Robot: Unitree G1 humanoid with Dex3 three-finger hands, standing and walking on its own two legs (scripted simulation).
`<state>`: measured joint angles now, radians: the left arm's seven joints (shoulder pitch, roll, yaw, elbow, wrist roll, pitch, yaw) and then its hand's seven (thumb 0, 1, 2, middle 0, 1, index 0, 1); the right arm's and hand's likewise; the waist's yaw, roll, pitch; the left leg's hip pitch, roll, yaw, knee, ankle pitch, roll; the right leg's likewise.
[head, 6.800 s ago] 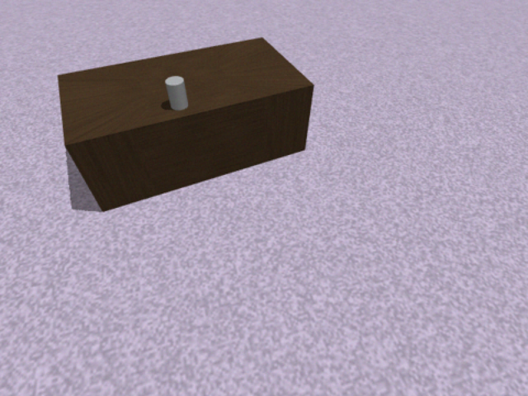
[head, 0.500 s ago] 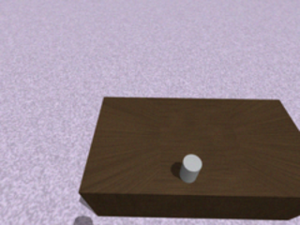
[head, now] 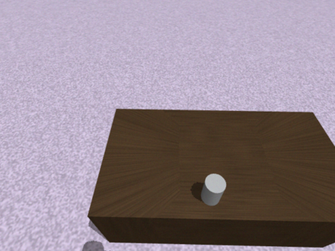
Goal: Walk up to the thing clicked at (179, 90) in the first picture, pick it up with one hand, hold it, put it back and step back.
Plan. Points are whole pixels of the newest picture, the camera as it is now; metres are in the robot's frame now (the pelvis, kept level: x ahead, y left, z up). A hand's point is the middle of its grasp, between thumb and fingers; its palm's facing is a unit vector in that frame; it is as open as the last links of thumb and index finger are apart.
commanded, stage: stand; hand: right
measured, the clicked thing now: (212, 190) +0.41 -0.18 -0.30
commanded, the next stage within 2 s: go down in 0.52 s
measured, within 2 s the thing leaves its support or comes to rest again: neither
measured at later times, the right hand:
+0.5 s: hand out of the picture +0.07 -0.25 -0.16, palm faces -0.04 +0.94 -0.33, open 7.4 cm
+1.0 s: hand out of the picture +0.14 -0.26 -0.14, palm faces +0.06 +0.95 -0.32, open 14.1 cm
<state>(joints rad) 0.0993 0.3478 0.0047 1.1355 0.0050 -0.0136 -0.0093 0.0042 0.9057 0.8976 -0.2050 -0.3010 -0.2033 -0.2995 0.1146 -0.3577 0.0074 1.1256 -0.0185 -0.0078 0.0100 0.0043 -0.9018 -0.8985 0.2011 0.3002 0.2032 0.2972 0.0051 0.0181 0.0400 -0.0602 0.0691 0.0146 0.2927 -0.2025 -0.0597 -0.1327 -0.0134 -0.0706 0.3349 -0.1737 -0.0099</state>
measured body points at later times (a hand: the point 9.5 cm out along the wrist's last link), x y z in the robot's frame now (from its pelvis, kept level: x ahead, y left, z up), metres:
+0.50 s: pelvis +0.00 +0.00 +0.00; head +0.01 +0.00 +0.45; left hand +0.08 +0.31 -0.13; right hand +0.07 -0.30 -0.14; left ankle -0.03 +0.16 -0.75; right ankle +0.01 -0.11 -0.75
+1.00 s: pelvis -0.01 +0.01 -0.02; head +0.03 +0.01 +0.43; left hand +0.14 +0.30 -0.11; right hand +0.14 -0.30 -0.12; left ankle -0.03 +0.16 -0.75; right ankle +0.01 -0.11 -0.75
